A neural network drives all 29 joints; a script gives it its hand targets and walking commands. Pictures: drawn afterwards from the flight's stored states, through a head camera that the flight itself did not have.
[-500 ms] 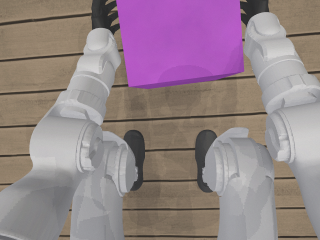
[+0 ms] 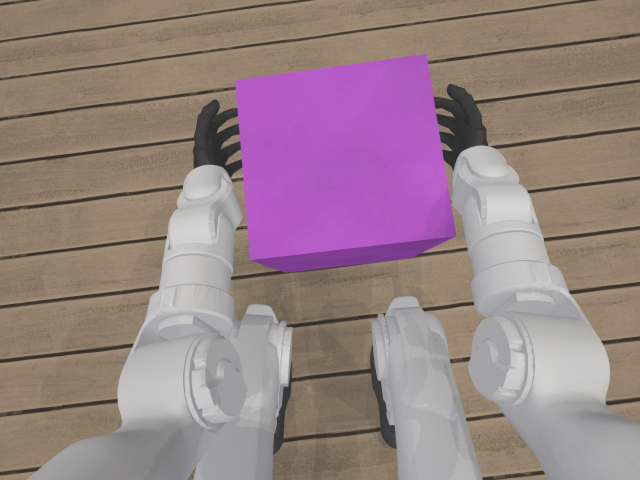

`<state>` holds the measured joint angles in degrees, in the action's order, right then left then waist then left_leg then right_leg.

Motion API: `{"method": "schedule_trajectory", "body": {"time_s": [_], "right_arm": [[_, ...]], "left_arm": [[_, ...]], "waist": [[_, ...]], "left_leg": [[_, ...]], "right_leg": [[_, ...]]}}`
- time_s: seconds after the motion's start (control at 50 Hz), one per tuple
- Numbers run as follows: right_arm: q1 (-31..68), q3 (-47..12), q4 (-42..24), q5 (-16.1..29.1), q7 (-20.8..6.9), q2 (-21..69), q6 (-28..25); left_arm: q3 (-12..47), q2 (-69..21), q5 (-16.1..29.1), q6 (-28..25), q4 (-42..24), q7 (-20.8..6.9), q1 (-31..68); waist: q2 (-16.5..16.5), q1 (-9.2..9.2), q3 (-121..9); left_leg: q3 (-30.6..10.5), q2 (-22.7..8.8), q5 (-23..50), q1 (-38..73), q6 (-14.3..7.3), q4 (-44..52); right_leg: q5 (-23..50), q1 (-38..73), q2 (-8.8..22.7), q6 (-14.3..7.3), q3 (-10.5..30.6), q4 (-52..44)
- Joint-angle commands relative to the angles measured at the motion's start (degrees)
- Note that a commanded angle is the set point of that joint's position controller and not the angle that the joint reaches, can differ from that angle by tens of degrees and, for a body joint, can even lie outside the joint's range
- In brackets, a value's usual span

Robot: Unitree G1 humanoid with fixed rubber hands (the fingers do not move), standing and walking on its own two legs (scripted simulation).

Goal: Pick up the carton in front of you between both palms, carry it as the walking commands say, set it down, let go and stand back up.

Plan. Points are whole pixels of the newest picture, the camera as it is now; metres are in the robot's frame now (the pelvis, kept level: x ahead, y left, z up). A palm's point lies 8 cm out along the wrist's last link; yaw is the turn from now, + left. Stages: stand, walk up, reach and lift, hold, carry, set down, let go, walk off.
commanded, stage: reach and lift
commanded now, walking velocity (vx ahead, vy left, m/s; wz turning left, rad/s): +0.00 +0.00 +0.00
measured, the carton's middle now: (340, 187) +0.48 -0.03 -0.14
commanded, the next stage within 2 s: none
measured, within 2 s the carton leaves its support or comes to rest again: neither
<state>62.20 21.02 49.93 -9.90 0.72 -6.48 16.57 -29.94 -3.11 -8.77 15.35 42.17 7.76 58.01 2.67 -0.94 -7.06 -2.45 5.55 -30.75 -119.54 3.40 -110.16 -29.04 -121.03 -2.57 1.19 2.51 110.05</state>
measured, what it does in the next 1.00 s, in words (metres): rises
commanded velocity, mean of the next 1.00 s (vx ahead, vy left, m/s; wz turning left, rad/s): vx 0.00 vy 0.00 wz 0.00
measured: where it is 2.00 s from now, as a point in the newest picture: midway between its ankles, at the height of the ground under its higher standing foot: (331, 414)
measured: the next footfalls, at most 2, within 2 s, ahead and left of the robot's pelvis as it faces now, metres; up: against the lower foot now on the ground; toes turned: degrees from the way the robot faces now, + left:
none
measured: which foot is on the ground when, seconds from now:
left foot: down 0.00-1.00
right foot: down 0.00-1.00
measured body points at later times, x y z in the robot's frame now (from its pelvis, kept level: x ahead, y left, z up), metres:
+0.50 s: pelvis +0.04 +0.00 +0.13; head +0.22 -0.02 +0.54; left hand +0.47 +0.13 +0.08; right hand +0.47 -0.18 +0.08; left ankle +0.11 +0.13 -0.41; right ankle +0.12 -0.12 -0.41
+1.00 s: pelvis +0.09 +0.00 +0.27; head +0.16 -0.01 +0.71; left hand +0.44 +0.14 +0.24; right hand +0.43 -0.17 +0.23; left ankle +0.11 +0.13 -0.41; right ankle +0.12 -0.12 -0.41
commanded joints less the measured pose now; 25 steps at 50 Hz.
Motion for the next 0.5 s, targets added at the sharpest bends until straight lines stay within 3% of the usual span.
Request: {"method": "schedule_trajectory", "body": {"time_s": [0.0, 0.1, 0.24, 0.48], "right_arm": [[29.26, -19.63, -1.90, 3.62, -13.39, 59.06, 0.58], [27.82, -22.59, -5.72, 4.33, -14.17, 61.40, 1.38], [22.24, -28.25, -10.80, 6.70, -14.24, 64.69, 2.39], [10.21, -32.72, -13.12, 8.07, -13.70, 68.19, 2.70]], "left_arm": [[26.73, -56.64, 2.63, 1.22, 2.67, -13.43, 35.22], [28.49, -58.91, 2.83, 2.15, 1.67, -14.25, 31.50], [35.85, -62.42, 6.14, 3.17, -2.45, -15.42, 26.15], [40.79, -63.90, 6.83, 3.41, -4.40, -15.93, 13.31]], "waist": [[-2.43, -1.12, -49.53], [-3.63, -0.83, -53.75], [-3.52, -1.78, -57.59], [-2.84, -0.79, -49.59]], "left_leg": [[7.02, 6.23, 2.14, 23.43, -1.99, 14.65], [6.31, 6.12, 4.11, 29.05, -2.14, 19.05], [5.20, 6.01, 8.21, 36.86, -1.69, 24.44], [2.97, 5.35, 10.84, 48.94, -1.75, 36.03]], "right_leg": [[3.02, 33.02, -5.71, -1.45, -5.81, -15.61], [5.29, 38.45, -5.87, -0.93, -5.75, -19.63], [10.29, 46.87, -6.16, -0.50, -5.49, -24.43], [13.17, 59.40, -6.27, -0.43, -3.10, -35.47]]}}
